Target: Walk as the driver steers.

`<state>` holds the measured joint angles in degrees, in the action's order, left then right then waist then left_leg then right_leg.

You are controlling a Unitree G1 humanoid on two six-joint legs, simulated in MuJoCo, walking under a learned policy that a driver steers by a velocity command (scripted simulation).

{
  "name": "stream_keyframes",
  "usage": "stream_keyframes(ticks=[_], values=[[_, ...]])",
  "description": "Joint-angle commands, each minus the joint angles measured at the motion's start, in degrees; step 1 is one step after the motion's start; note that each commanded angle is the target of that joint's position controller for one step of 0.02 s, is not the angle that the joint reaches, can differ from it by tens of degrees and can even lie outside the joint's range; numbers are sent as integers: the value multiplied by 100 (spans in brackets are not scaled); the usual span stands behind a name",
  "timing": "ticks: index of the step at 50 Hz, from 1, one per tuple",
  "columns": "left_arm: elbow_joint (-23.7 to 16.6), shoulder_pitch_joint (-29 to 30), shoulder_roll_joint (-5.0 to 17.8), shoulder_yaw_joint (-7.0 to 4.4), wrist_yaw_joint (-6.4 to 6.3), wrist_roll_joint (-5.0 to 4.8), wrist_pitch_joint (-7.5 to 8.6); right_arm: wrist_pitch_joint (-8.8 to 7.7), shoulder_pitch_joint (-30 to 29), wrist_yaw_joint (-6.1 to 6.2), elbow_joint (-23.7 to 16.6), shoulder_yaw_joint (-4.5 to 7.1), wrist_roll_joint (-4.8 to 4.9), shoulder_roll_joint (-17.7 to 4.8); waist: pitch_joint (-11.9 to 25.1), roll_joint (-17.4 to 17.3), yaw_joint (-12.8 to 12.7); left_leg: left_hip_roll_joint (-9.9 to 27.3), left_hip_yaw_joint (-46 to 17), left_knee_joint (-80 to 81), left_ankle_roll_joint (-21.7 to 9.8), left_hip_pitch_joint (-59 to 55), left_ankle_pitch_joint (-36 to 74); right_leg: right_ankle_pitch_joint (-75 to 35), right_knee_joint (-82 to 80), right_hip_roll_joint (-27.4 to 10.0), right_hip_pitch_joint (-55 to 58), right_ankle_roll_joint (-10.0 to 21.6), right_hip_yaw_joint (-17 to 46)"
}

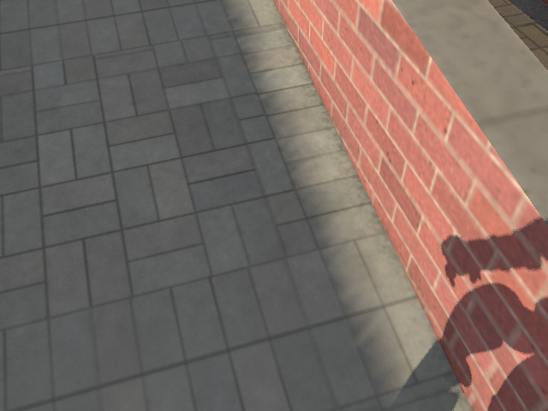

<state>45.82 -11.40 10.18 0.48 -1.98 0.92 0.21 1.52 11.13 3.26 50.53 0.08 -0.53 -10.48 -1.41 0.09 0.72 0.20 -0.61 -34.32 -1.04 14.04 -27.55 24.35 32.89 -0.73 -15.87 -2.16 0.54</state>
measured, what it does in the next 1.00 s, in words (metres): stands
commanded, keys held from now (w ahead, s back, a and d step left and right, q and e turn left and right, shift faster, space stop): no key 1.00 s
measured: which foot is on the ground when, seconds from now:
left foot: down 0.00-1.00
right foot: down 0.00-1.00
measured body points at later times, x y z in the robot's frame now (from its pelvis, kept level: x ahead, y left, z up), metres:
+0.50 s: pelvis +0.01 -0.01 +0.00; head +0.03 -0.02 +0.45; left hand +0.11 +0.23 -0.13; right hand +0.08 -0.25 -0.15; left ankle -0.01 +0.14 -0.73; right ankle +0.02 -0.12 -0.73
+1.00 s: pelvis +0.02 -0.01 +0.01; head +0.03 -0.02 +0.46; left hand +0.09 +0.23 -0.14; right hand +0.07 -0.25 -0.15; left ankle -0.01 +0.14 -0.73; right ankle +0.02 -0.12 -0.73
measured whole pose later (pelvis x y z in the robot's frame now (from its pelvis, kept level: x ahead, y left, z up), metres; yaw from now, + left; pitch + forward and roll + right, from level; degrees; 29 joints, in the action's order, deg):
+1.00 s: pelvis +0.02 -0.01 +0.01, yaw +0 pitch +0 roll +1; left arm 58.9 -10.0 11.0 1.4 -1.3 0.5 0.3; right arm 2.0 12.1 4.2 59.4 0.1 -0.3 -11.4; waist -1.5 0.0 0.4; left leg 0.8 -1.3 -29.7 -0.2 10.7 -27.0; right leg 24.4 29.1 0.1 -12.8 -1.2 0.4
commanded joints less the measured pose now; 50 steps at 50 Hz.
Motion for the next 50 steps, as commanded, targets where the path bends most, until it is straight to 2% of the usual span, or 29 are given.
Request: stream_keyframes(ticks=[1, 28, 50], values=[[-249, 117, 542, -112, -11, -8, 79, -57, -45, 25, -194, 109, 1, -484, 184, 63, -1, -5, -65, 608, -65, 224, 753, -580, -633, -109, 274, 135, 232], [732, 187, 637, -26, 54, -31, 71, 7, 97, 81, 514, 119, 15, -600, 189, 87, -13, -19, -44, 782, -15, -43, 1100, -1263, -779, -114, 543, 238, 228], [1137, 86, 652, -7, 52, -40, 56, 8, 274, 105, 739, 77, 18, -599, 130, 93, -32, -24, -10, 854, 8, -70, 1120, -1337, -846, -95, 576, 250, 227]])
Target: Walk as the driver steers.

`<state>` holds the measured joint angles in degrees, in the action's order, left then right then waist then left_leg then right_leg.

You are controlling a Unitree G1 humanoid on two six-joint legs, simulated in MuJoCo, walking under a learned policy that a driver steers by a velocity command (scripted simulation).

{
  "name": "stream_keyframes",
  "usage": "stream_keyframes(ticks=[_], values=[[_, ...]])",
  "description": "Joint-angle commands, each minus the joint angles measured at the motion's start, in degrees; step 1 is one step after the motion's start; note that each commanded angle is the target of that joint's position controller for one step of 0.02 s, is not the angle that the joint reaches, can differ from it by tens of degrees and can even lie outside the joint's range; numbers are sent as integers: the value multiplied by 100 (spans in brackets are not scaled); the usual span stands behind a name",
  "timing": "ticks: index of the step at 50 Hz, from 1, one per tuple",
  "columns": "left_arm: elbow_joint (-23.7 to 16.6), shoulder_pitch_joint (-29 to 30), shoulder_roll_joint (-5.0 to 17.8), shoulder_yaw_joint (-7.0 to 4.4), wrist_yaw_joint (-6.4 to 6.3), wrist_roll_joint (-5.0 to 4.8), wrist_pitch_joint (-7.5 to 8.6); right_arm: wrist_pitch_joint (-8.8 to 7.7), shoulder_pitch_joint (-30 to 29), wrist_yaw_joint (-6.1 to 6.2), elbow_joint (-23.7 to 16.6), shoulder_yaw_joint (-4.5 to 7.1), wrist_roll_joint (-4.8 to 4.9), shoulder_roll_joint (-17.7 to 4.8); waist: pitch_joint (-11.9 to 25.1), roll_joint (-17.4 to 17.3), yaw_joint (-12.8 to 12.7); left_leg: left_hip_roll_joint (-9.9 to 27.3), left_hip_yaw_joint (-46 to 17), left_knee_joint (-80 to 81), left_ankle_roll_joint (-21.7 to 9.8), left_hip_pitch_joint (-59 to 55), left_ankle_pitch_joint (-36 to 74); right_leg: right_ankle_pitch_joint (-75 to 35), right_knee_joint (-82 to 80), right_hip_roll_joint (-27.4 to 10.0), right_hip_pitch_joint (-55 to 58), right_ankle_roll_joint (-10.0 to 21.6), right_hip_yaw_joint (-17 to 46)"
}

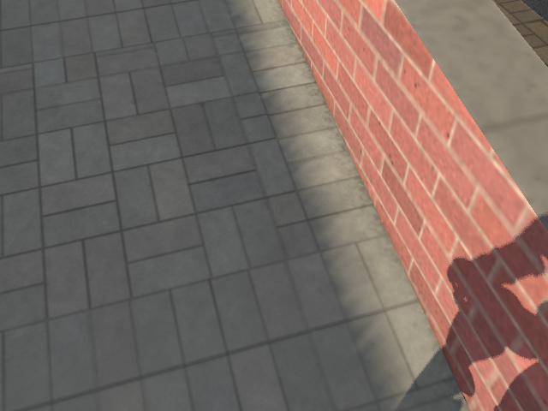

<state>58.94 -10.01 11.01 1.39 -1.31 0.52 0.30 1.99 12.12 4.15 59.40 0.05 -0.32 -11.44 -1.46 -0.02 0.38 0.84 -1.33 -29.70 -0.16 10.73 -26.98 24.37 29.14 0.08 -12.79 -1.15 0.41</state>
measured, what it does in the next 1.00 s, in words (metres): walks ahead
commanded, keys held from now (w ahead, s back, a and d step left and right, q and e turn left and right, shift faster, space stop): no key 0.40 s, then w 0.60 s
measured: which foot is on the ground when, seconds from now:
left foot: down 0.00-1.00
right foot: down 0.00-0.66, up 0.68-1.00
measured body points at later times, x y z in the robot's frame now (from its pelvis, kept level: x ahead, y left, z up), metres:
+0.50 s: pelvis +0.01 +0.00 +0.00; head +0.01 +0.00 +0.45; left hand +0.05 +0.24 -0.15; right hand +0.03 -0.24 -0.16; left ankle -0.03 +0.14 -0.73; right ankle +0.00 -0.10 -0.74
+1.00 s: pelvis +0.17 +0.05 +0.01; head +0.20 +0.06 +0.46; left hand +0.40 +0.24 -0.09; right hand +0.03 -0.15 -0.12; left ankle +0.01 +0.13 -0.73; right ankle +0.35 -0.09 -0.64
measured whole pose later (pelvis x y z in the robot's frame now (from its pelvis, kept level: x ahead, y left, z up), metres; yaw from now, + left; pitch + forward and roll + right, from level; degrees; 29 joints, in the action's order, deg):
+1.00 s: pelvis +0.17 +0.05 +0.01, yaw +0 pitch +3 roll -1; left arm 45.5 0.8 11.1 1.4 2.6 -0.9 4.6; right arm -3.8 33.6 2.3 61.1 -1.7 -0.3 -7.0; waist 0.3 1.0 5.0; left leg -0.9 1.0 -4.5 -4.7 -8.7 -25.0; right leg 8.3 56.3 -5.3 -48.8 -0.1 -5.7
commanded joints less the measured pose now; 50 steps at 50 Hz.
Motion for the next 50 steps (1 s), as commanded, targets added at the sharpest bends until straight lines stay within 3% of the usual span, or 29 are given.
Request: stream_keyframes(ticks=[1, 20, 21, 22, 24, 25, 26, 27, 29, 30, 31, 32, 33, 34, 35, 36, 37, 38, 39, 41, 42, 46, 48, 50], values=[[-168, -55, 569, -98, -15, -3, 45, -40, 181, 17, -142, 79, -4, -499, 132, 94, -1, -87, 61, 397, -82, 259, 1068, -1334, -470, -176, 266, 150, 240], [-75, -193, 521, -106, -29, -10, 36, -62, 357, 28, -75, 62, 4, -452, 73, 80, -8, -95, 65, 416, -85, 277, 1058, -1255, -489, -155, 236, 141, 233], [-11, -337, 516, -111, -35, -9, 25, -61, 463, 27, -27, 53, 10, -400, 209, 140, -20, -179, 175, 337, -102, 251, 580, -556, -561, -128, 320, 174, 237], [26, -472, 650, -162, -46, -41, 6, -65, 485, 25, -21, 63, 40, -405, 103, 258, -68, -297, 315, 113, -142, 465, -41, 582, -718, -186, 296, 283, 397], [128, -947, 987, -297, -69, -102, 11, -155, 305, 5, -145, 70, 67, -360, -314, 833, -264, -348, 456, -636, -202, 1493, -577, 2449, -1325, -898, 401, 762, 1526], [187, -1220, 1117, -363, -79, -123, 32, -254, 142, -28, -258, 59, 83, -319, -462, 1085, -357, -252, 463, -1013, -250, 1853, -514, 2907, -1677, -1402, 412, 1077, 2282], [208, -1347, 1178, -417, -93, -110, 64, -356, 1, -78, -337, 62, 94, -322, -583, 1126, -387, -119, 349, -1379, -331, 1987, -442, 2975, -1940, -1780, 255, 1316, 2853], [182, -1312, 1209, -460, -105, -65, 115, -438, -17, -135, -366, 83, 118, -338, -592, 1082, -322, -7, 223, -1833, -404, 2095, -532, 2808, -2042, -1990, 179, 1445, 3111], [-29, -887, 1128, -488, -103, -91, 200, -548, 222, -235, -371, 120, 176, -360, -382, 936, -8, 177, 103, -2175, -541, 1917, -905, 2276, -2011, -2009, 13, 1344, 2826], [-179, -524, 1084, -486, -99, -156, 199, -573, 423, -255, -350, 145, 193, -392, -334, 888, 236, 211, 165, -1626, -614, 1407, -847, 1956, -1935, -1790, -306, 1123, 2317], [-356, 9, 1006, -459, -85, -212, 165, -589, 926, -254, -169, 166, 179, -323, -282, 813, 625, 30, 504, -687, -665, 229, -291, 1662, -1655, -1312, -1032, 833, 1532], [-468, 233, 856, -412, -65, -186, 133, -565, 1524, -235, 126, 232, 116, -298, -261, 609, 882, -388, 906, -191, -594, -862, 145, 1493, -964, -755, -1726, 595, 790], [-604, 352, 655, -343, -39, -132, 154, -523, 2241, -226, 366, 325, 49, -435, -57, -21, 1090, -177, 339, -20, -626, -1891, 101, 856, 414, -315, -2528, 358, 195], [-780, 390, 305, -205, 30, -24, 211, -490, 2908, -209, 342, 413, 117, -860, 427, -1433, 1236, 1218, -1913, 1173, -999, -2414, -1002, 672, 2620, 129, -3148, 38, -387], [-912, 75, 170, -204, 58, -252, 313, -574, 2688, -251, 168, 437, 101, -1322, 220, -2100, 862, 2176, -4624, 2477, -1956, -2041, -2342, 1055, 3948, 354, -4025, 87, 212], [-1037, 303, 402, -216, 84, -449, 412, -672, 2057, -263, 40, 360, 102, -1085, -746, -1270, 573, 2462, -4921, 2772, -2041, -1467, -3122, 715, 4814, -103, -4748, 213, 481], [-1064, 480, 543, -228, 118, -401, 490, -752, 1722, -281, -59, 240, 14, -733, -1076, -547, 422, 2270, -4047, 2424, -1802, -1236, -2251, 133, 5300, -354, -5018, 313, 501], [-949, 244, 507, -227, 135, -262, 527, -774, 1536, -322, -124, 173, -65, -647, -899, -133, 213, 1893, -3068, 2262, -1577, -1230, -1136, -396, 5393, -521, -4977, 338, 446], [-839, 28, 576, -271, 160, -144, 544, -769, 1515, -364, -139, 133, -92, -554, -770, -125, 96, 1533, -2288, 2225, -1391, -1184, -202, -825, 5312, -626, -4781, 318, 366], [-774, -105, 421, -257, 291, -141, 494, -690, 1871, -359, -4, 24, -54, -220, -568, -347, 58, 1159, -1330, 2201, -1277, -1069, 874, -1045, 5641, -683, -4579, 217, 71], [-853, 13, 309, -220, 338, -154, 461, -655, 2015, -323, 41, -9, -35, -166, -540, -367, 62, 1050, -1011, 2226, -1282, -985, 1201, -1071, 5785, -689, -4638, 166, -81], [-1665, 1493, 162, -41, 387, -65, 513, -636, 2038, -170, -56, -48, -19, -305, -650, -117, 251, 806, -343, 2679, -1166, -277, 2117, -1982, 3701, -662, -3889, -33, -532], [-1972, 2145, 11, 54, 385, -151, 538, -645, 2261, -110, -45, 0, 23, -565, -717, -339, 400, 904, -293, 3100, -1149, -301, 2637, -1937, 2479, -414, -3114, 15, -854], [-2088, 2128, 235, -15, 424, -181, 559, -626, 2333, -147, -46, 47, 19, -815, -592, -779, 222, 1027, -111, 2722, -1141, -968, 4541, -1326, 1979, -55, -2695, 267, -1176]])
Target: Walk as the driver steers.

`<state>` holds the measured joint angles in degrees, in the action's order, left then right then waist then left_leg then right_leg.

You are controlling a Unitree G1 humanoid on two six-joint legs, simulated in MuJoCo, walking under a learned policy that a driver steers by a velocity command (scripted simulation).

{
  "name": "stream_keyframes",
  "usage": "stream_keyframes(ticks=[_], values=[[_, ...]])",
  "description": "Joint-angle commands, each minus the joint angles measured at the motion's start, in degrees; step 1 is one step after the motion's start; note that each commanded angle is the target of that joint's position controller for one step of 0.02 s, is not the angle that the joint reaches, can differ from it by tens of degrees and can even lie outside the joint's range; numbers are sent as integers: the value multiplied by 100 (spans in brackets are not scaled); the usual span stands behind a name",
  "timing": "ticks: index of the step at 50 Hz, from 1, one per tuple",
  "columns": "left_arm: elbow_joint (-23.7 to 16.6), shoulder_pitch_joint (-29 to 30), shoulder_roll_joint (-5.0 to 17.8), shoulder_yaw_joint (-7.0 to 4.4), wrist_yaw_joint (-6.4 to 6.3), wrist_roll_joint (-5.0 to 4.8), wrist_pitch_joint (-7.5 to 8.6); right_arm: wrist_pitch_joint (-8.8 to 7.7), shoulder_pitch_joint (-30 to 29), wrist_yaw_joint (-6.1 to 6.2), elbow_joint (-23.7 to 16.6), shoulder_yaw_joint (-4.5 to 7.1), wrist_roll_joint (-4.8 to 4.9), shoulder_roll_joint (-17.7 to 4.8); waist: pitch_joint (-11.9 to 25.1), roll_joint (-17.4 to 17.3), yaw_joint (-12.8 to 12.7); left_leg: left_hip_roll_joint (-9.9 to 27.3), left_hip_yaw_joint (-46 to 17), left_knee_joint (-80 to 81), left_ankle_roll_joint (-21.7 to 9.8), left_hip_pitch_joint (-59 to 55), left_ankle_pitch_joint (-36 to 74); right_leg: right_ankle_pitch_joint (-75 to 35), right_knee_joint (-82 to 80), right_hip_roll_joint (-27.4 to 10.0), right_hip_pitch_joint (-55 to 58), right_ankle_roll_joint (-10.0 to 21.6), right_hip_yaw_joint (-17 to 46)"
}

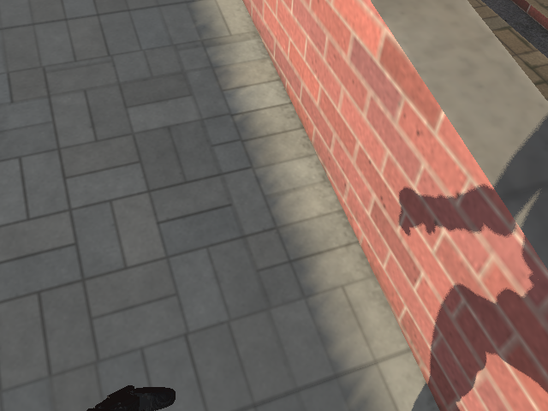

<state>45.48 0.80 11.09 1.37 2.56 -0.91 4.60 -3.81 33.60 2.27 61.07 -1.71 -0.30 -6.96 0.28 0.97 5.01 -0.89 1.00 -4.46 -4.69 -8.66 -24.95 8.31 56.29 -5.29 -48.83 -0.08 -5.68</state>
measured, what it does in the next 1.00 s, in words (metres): climbs, turning left: right foot 0.05 m higher, then left foot 0.05 m higher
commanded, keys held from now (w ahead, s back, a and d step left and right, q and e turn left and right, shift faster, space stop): w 0.20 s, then w+q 0.80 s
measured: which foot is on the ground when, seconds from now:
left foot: down 0.00-0.10, up 0.12-0.62, down 0.64-1.00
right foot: up 0.00-0.06, down 0.08-0.66, up 0.68-1.00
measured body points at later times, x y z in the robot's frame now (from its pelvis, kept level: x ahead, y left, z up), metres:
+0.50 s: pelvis +0.29 +0.00 +0.05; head +0.30 +0.00 +0.50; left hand +0.22 +0.23 -0.10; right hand +0.51 -0.19 -0.05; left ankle +0.44 +0.17 -0.57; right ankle +0.20 -0.11 -0.69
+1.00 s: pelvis +0.58 +0.11 +0.11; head +0.59 +0.16 +0.56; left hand +0.74 +0.40 +0.04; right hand +0.68 -0.13 +0.00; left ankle +0.49 +0.15 -0.64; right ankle +0.80 +0.00 -0.52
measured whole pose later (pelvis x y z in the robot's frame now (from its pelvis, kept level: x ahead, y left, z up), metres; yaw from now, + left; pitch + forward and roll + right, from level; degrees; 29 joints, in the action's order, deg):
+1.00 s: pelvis +0.58 +0.11 +0.11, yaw +23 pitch +5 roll -2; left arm 35.3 0.9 12.6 -0.4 -0.5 0.9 5.3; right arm -3.0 25.6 0.6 45.1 1.9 0.9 -11.7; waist 1.7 3.1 3.9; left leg -4.8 -7.9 -17.2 -5.7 7.5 -22.4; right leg 5.4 62.3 -5.7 -53.1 -3.1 1.0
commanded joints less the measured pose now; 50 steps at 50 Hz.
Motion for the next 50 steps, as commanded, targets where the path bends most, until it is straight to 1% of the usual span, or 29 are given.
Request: stream_keyframes(ticks=[1, 3, 4, 5, 6, 7, 8, 9, 10, 11, 13, 16, 19, 22, 26, 29, 30, 31, 32, 33, 34, 35, 36, 37, 39, 42, 45, 48, 50], values=[[-804, 944, 358, -71, 47, -29, 134, -31, 231, 7, -204, 233, -1, -1308, -536, -1101, -393, 1293, -251, -314, -650, 522, 5806, 640, -847, 654, 1113, 339, -650], [-594, -185, 678, -265, 19, -92, 88, 82, 172, -1, -195, 250, -83, -1341, 364, -1676, -1091, 1498, -132, -1944, -534, -45, 8453, 1139, -1158, 1001, 2278, 688, -619], [-334, -1117, 984, -422, 2, -142, 38, 113, -162, -18, -328, 251, -94, -1400, 926, -1630, -1608, 1452, -141, -3008, -373, 411, 8295, 699, -1737, 894, 3677, 901, -217], [-18, -2221, 1319, -552, -60, -104, -53, 79, -459, -59, -616, 224, -166, -1424, 1830, -1005, -1999, 1191, -195, -4563, -289, 1801, 5998, 1287, -1952, -92, 5754, 1138, 1275], [304, -2851, 1670, -668, -73, 28, -54, -126, 242, -202, -698, 43, -133, -340, 2825, 1128, -1310, -166, -837, -6466, -14, 4083, 250, 3130, -3058, -1688, 7788, 2141, 4704], [518, -3043, 1304, -575, -146, 53, -63, -339, -419, -326, -787, 179, 129, -809, 2405, 1027, -1617, -386, -1578, -7710, -74, 5048, -394, 4208, -4519, -1752, 7461, 2100, 6133], [625, -2427, 1011, -504, -177, 35, 27, -422, -1199, -344, -1110, 293, 359, -1082, 764, 737, -1307, -113, -1297, -8277, -111, 5850, -30, 3742, -4575, -1627, 6355, 1771, 5187], [572, -1842, 786, -432, -159, 49, 133, -462, -1660, -281, -1355, 262, 343, -1052, 282, 12, -992, 256, -990, -8257, -167, 5666, 510, 2486, -4585, -1491, 5275, 1552, 4062], [609, -1446, 458, -339, -109, 161, 217, -400, -1762, -226, -1391, 288, 268, -1027, 85, -354, -611, 524, -847, -8102, -190, 5192, 994, 1432, -4629, -1254, 4317, 1346, 3101], [705, -1280, 241, -295, -78, 260, 259, -276, -1506, -209, -1356, 285, 242, -871, 109, -182, -277, 702, -876, -8162, -242, 4840, 1255, 889, -4648, -1016, 3833, 1152, 2296], [939, -1473, 38, -252, -16, 240, 239, -37, -1383, -206, -1329, 217, 293, -504, -56, -10, -138, 676, -925, -8487, -363, 5035, 1264, 386, -4603, -756, 3361, 888, 1242], [1058, -1546, 356, -259, -87, 243, 235, 105, -1818, -194, -1685, 184, 202, -541, -411, 239, 5, 616, -910, -8175, -107, 5652, 1879, 143, -4944, -663, 2702, 820, 500], [1113, -1903, 634, -275, -273, 263, 244, 96, -2448, -240, -1979, 202, 57, -745, -330, 295, -173, 595, -576, -7296, 278, 5821, 2473, -151, -5014, -596, 2811, 860, 43], [1182, -2350, 986, -375, -388, 224, 173, 83, -2985, -306, -2173, 199, 97, -732, -291, 214, -491, 725, -300, -6515, 346, 6204, 2337, -393, -5031, -800, 3915, 819, -50], [1216, -2915, 1052, -423, -477, 151, -85, -2, -4042, -519, -2692, 88, 141, -470, -499, 154, -921, 812, 131, -5752, 127, 7043, 1233, -616, -4863, -1409, 5603, 795, 32], [969, -2584, 1328, -466, -499, 155, -238, -15, -3780, -646, -2870, 139, 147, -610, -178, 692, -492, 332, 934, -5183, -183, 5500, -179, -3804, -3976, -1332, 5377, 674, -599], [920, -2571, 1456, -484, -502, 205, -259, 9, -3492, -666, -2890, 233, 171, -771, 144, 932, -252, -12, 1127, -4927, -315, 4749, -427, -5604, -3268, -1355, 5389, 661, -676], [814, -2405, 1587, -509, -498, 187, -280, 28, -2629, -664, -2718, 406, 212, -1036, 694, 941, 268, -400, 1201, -4178, -498, 3430, 136, -6512, -2188, -1249, 5244, 561, -781], [668, -2376, 1618, -508, -485, 121, -227, 82, -1592, -585, -2436, 655, 234, -1503, 1306, 781, 699, -398, 535, -3511, -674, 1516, 738, -5415, -988, -1043, 4352, 347, -704], [279, -2456, 849, -286, -429, 354, -49, 190, -1009, -460, -2226, 854, 270, -2257, 1717, -1025, 426, 956, -1895, -3297, -1121, -389, 1004, 57, 1021, -401, 2215, 49, -517], [-40, -2357, 638, -249, -258, 209, 337, 176, -679, -338, -2304, 893, 163, -2489, 2899, -1625, 249, 2063, -5681, -1447, -2091, -1602, -473, 2187, 2480, 690, 593, -50, 857], [-52, -1515, 1190, -460, -203, -89, 566, 70, -507, -308, -2115, 804, 64, -1980, 2086, -528, 469, 2019, -5532, -925, -1727, -1377, -43, 1789, 3268, 485, -199, 55, 1410], [-328, -1077, 916, -391, -237, -136, 630, -19, -771, -310, -2045, 747, 26, -1803, 1202, -344, 263, 1909, -4597, -1157, -1506, -544, 699, 1450, 3433, 278, -571, 115, 1225], [-405, -966, 763, -321, -309, 11, 591, -69, -1254, -348, -2129, 674, 63, -1563, 775, 297, -78, 1659, -3710, -1202, -1274, 472, 1398, 1273, 3292, 30, -277, 117, 1141], [-423, -1298, 745, -367, -305, 27, 378, -113, -1814, -423, -2189, 522, 31, -1046, 409, 55, -649, 1076, -2362, -1180, -1047, 1891, 2011, 863, 3140, -255, 430, 214, 1104], [-690, -1223, 548, -348, -270, 124, 141, -103, -1703, -403, -2113, 537, 129, -1159, 150, -183, -851, 704, -1709, -1018, -995, 2509, 2059, 492, 3151, -201, 12, 103, 796], [-1105, -504, 493, -284, -312, 280, 102, -54, -1304, -265, -2025, 560, 125, -1288, 23, -409, -664, 477, -1495, -811, -917, 2781, 2053, -197, 2292, -99, -164, -163, 500], [-1478, 400, 416, -232, -334, 233, 129, 6, -852, -131, -1962, 535, 123, -1210, 31, -535, -275, 465, -1540, -773, -827, 2219, 2468, -529, 632, 116, -134, -374, 334], [-1673, 1061, 266, -178, -293, 81, 155, 28, -566, -59, -1881, 537, 145, -1250, -64, -849, -39, 639, -1750, -609, -855, 1793, 2527, -309, -557, 367, 117, -414, 190]])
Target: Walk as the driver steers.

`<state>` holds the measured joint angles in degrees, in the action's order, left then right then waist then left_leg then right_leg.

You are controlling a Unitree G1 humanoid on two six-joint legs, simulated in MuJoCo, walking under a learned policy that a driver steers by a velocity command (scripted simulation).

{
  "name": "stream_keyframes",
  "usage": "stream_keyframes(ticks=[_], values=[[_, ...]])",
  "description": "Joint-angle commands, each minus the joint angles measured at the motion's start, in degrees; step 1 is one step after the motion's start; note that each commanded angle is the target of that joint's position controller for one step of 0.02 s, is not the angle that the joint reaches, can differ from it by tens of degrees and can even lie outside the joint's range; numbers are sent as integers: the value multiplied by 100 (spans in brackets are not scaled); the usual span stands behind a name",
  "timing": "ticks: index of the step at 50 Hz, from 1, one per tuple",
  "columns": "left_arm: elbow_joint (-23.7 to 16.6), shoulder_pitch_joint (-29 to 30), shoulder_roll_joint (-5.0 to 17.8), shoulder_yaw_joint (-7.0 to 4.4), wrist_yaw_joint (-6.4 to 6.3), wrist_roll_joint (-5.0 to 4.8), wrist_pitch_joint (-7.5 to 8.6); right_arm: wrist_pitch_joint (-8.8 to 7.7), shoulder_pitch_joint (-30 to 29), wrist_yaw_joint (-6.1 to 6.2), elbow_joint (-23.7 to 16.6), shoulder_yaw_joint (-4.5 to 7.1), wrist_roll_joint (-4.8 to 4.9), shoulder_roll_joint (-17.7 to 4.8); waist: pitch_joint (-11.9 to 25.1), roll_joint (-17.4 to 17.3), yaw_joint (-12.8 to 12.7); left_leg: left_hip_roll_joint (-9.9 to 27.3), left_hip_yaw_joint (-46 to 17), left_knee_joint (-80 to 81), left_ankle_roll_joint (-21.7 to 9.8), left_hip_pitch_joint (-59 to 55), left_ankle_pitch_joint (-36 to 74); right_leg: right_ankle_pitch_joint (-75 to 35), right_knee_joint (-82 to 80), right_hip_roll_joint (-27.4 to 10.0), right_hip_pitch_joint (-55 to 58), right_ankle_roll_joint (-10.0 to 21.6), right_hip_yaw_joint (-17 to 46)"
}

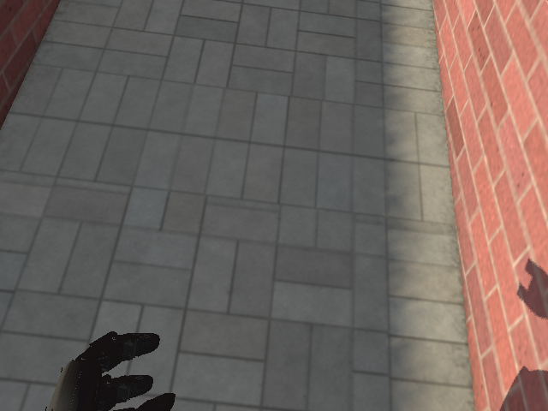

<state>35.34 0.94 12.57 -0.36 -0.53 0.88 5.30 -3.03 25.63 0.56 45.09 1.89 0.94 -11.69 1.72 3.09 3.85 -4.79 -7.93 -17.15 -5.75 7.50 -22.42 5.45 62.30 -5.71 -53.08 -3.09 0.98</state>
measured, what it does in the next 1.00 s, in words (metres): climbs: right foot 0.05 m higher, then left foot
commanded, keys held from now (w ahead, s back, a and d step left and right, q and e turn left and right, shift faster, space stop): w+q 0.12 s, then w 0.40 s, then w+e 0.48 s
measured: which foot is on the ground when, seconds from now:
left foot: down 0.00-0.14, up 0.16-0.56, down 0.58-1.00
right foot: up 0.00-0.10, down 0.12-0.58, up 0.60-1.00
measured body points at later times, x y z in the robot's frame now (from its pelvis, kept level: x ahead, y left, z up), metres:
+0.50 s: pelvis +0.27 +0.01 +0.04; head +0.28 +0.02 +0.49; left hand +0.21 +0.27 -0.09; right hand +0.53 -0.15 -0.02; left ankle +0.37 +0.18 -0.64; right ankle +0.25 -0.13 -0.70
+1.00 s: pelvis +0.51 +0.09 +0.06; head +0.53 +0.10 +0.51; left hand +0.71 +0.30 -0.04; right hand +0.49 -0.16 -0.08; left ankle +0.39 +0.19 -0.68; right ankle +0.67 -0.05 -0.57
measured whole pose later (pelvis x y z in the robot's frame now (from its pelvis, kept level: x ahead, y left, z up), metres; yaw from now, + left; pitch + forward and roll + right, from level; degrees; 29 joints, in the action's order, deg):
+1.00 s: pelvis +0.51 +0.09 +0.06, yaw -1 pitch +2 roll +0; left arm 38.3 -5.8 11.7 -1.4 2.6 -1.0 -0.1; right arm -3.1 24.5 2.0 50.6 1.5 -1.4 -10.9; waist 0.5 1.6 3.3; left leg 2.5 14.4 -12.5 3.5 -3.7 -25.9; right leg 9.4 65.4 -4.6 -51.4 1.6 -2.4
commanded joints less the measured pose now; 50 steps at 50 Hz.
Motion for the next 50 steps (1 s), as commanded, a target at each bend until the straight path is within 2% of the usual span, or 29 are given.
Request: stream_keyframes(ticks=[1, 3, 5, 6, 7, 8, 9, 10, 11, 12, 13, 15, 16, 19, 22, 24, 26, 28, 29, 30, 31, 32, 33, 35, 37, 40, 44, 48, 50], values=[[-697, 1206, 137, -18, 66, -128, 103, -38, 288, 143, -263, 185, 21, -854, -208, -1200, 121, 1162, -933, 636, -782, -114, 2405, 111, -1537, 507, 620, -91, -530], [-648, 1026, 338, -126, 143, -155, 152, 17, 198, 189, -307, 217, 72, -1000, -50, -1453, -29, 1376, -1041, 305, -706, -539, 3042, 478, -2076, 674, 1145, 69, -557], [-440, 82, 756, -346, 125, -131, 178, 35, -171, 202, -480, 245, 63, -1194, 566, -1783, -586, 1430, -1066, -542, -442, -624, 5409, 937, -2242, 1007, 2609, 369, -644], [-285, -681, 1003, -472, 67, -126, 177, 5, -497, 181, -632, 223, 52, -1169, 1086, -1691, -1046, 1149, -811, -1472, -211, -320, 6278, 718, -2520, 922, 3806, 609, -560], [-99, -1961, 1303, -565, 30, -56, 145, -52, -879, 148, -867, 133, -100, -984, 2013, -1411, -1669, 889, -724, -3005, -43, 672, 5144, 847, -2510, 42, 5821, 969, 408], [116, -2386, 1679, -668, 42, 76, 96, -159, 397, 82, -890, -66, -92, -7, 3083, 1163, -795, -2, -672, -4799, 285, 2642, -135, 1477, -3181, -1634, 8038, 1938, 3381], [129, -2469, 1250, -604, -27, -5, 11, -176, 601, -42, -661, -6, 115, -424, 2948, 1797, -970, -32, -781, -6050, 396, 3602, -885, 3579, -4665, -2097, 7778, 2330, 5592], [258, -2122, 855, -523, -104, -139, -2, -156, -135, -73, -687, 116, 165, -800, 1221, 1005, -999, 264, -401, -6707, 465, 4194, -442, 4163, -4827, -1800, 6622, 2125, 4732], [382, -1845, 676, -452, -119, -116, 3, -163, -758, -72, -910, 92, 54, -793, 370, 250, -873, 530, -19, -6892, 439, 4196, 12, 3300, -4751, -1550, 5463, 1948, 3627], [452, -1660, 544, -395, -67, -15, 37, -121, -1081, -75, -1041, 78, -54, -746, 16, -135, -665, 702, 125, -6820, 352, 3869, 218, 2524, -4833, -1230, 4532, 1749, 2728], [544, -1448, 400, -353, -25, 61, 89, -79, -971, -85, -1081, 87, -39, -658, -49, -27, -354, 879, 46, -6613, 290, 3488, 377, 2058, -4908, -913, 3965, 1589, 2069], [733, -1384, 237, -317, 44, -19, 134, -26, -766, -108, -1055, 6, 100, -373, -140, 192, -144, 938, 113, -6367, 277, 3288, 409, 1554, -5143, -638, 3633, 1550, 1196], [837, -1443, 308, -335, 57, -59, 153, -13, -851, -106, -1095, -19, 92, -330, -211, 167, -114, 978, 167, -6162, 323, 3375, 552, 1317, -5221, -601, 3569, 1587, 927], [1009, -1649, 685, -420, -16, -46, 129, -6, -1323, -108, -1271, -104, -14, -281, -164, 42, -140, 1175, 480, -5090, 528, 3468, 1150, 855, -5326, -606, 3634, 1628, 429], [961, -1688, 1026, -482, -58, -124, 69, -28, -1932, -164, -1368, -157, 75, -224, -92, 260, -368, 1095, 836, -3361, 642, 2426, 1232, 687, -5419, -473, 3457, 1441, 5], [1016, -1935, 1301, -544, -49, -185, 47, -33, -2258, -166, -1447, -114, 115, -380, -195, 233, -545, 996, 983, -2680, 642, 2284, 1000, 840, -5437, -754, 3883, 1416, 171], [1091, -2097, 1338, -539, -23, -228, -26, -49, -2259, -172, -1453, -64, 60, -511, -317, 268, -586, 861, 1174, -2163, 513, 2134, 832, 1058, -5284, -1022, 4298, 1425, 284], [1148, -2112, 1192, -443, 8, -213, -105, -63, -1456, -152, -1202, 112, 47, -696, -133, 241, -140, 482, 1433, -1711, 342, 865, 673, 294, -4427, -841, 4055, 1297, 157], [1092, -1993, 904, -322, 37, -153, -96, -62, -528, -124, -928, 309, 52, -1026, 397, 35, 319, 645, 1057, -1591, 208, -461, 814, -490, -3017, -459, 3616, 1073, -215], [826, -2051, 338, -122, 98, 24, -49, -8, 256, -54, -886, 465, -52, -1684, 1193, -1481, 406, 2185, -939, -1210, -233, -2102, 585, 1287, -667, 98, 2080, 659, -534], [744, -2468, 28, -27, 139, -127, 37, 44, 581, -60, -981, 459, -54, -1911, 2016, -2174, 316, 3147, -3494, 20, -1006, -2957, -1051, 3037, 886, 729, 707, 484, 217], [752, -1901, 570, -206, 140, -361, 31, -7, 531, -69, -763, 431, 3, -1577, 1348, -1223, 472, 3169, -3874, 683, -1090, -2315, -2589, 2683, 1928, 592, -71, 466, 590], [535, -1312, 727, -259, 106, -407, 14, -72, 88, -63, -679, 311, 33, -1253, 358, -922, 281, 2954, -2968, 574, -807, -1593, -2229, 2253, 2232, 290, -497, 528, 462], [575, -1380, 547, -252, 41, -262, -90, -152, -802, -122, -618, 108, -119, -645, -203, -980, -277, 2308, -1113, 525, -382, -229, -376, 1159, 2089, -62, 36, 493, 456], [687, -1760, 362, -262, 78, -299, -252, -223, -975, -164, -424, 46, -190, -308, -183, -1049, -571, 2074, -90, 632, -165, 214, 484, 679, 2387, -74, 348, 468, 482], [536, -1569, 187, -226, 88, -267, -386, -235, -792, -100, -127, 100, -275, -486, -291, -796, -608, 2065, 703, 815, -213, 343, 1141, 241, 2491, 55, 28, 363, 518], [148, -840, 258, -212, 144, -169, -445, -217, -533, 97, 93, 112, -305, -622, -495, -711, -441, 1990, 1393, 908, -205, -46, 1682, -119, 1616, 162, -358, 266, 300], [-295, 111, 36, -97, 335, -187, -448, -92, -156, 192, 231, 189, -238, -912, -659, -636, -49, 2291, 1705, 979, -169, -901, 2125, 267, 282, 19, -361, 452, -337], [-482, 362, -69, -42, 429, -200, -426, 16, -122, 219, 270, 229, -166, -1046, -753, -714, -28, 2439, 1878, 811, -148, -1330, 3120, 916, -192, 60, -267, 655, -663]])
